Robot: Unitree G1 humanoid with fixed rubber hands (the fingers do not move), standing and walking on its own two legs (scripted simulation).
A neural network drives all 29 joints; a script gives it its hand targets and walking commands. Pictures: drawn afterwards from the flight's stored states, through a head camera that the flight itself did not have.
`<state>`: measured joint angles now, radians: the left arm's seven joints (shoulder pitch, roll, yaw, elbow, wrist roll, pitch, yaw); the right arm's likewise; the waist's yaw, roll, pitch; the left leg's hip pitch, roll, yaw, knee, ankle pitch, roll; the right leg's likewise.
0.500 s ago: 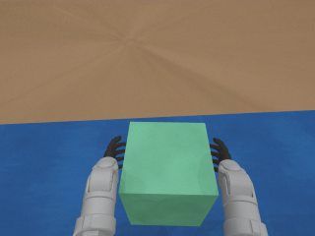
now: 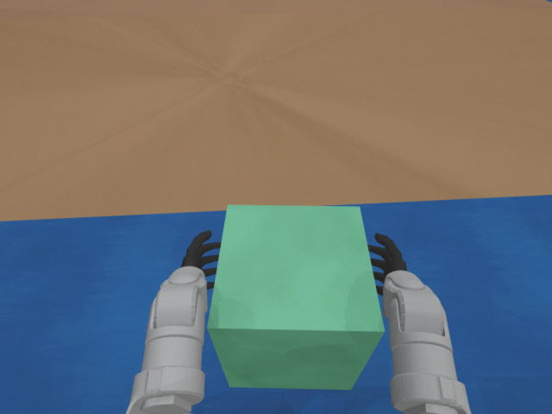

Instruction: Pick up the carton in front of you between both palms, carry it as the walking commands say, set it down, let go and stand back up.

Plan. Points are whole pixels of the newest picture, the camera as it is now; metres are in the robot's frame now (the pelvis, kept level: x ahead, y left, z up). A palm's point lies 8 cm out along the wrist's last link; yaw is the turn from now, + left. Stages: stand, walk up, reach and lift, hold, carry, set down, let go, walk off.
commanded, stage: hold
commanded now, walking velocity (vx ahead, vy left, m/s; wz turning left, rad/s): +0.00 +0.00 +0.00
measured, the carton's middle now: (291, 301) +0.29 +0.00 -0.02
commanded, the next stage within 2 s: carry in 0.64 s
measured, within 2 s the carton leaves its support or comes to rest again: neither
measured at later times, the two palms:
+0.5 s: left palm (193, 275) +0.29 +0.15 +0.05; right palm (393, 279) +0.29 -0.15 +0.05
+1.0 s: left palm (191, 232) +0.36 +0.17 +0.07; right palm (376, 237) +0.36 -0.13 +0.07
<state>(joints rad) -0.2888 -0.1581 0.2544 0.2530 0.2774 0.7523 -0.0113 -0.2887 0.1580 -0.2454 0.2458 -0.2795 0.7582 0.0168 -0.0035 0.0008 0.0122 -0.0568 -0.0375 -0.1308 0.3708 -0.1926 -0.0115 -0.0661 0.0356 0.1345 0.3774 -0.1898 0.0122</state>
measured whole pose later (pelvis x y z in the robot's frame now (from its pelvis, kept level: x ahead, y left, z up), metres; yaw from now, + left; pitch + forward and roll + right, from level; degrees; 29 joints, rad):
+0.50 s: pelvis +0.01 +0.00 +0.00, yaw +0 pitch -7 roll +0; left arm -0.26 -0.15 0.22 0.22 0.27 0.76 -0.01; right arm -0.26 0.15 -0.21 0.21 -0.27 0.77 0.02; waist 0.00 0.00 0.01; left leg -0.04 -0.03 -0.13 0.35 -0.19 -0.01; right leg -0.05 0.03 0.13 0.35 -0.19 0.01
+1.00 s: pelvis +0.09 +0.01 -0.01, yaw -1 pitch +5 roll -1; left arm -0.16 -0.09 0.13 -0.15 0.10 1.06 0.07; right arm -0.18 0.14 -0.09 -0.14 -0.14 1.06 -0.09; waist 0.01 0.02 -0.18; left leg -0.22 0.04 0.03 0.52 -0.39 -0.01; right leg -0.33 -0.03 -0.09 0.60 -0.43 0.01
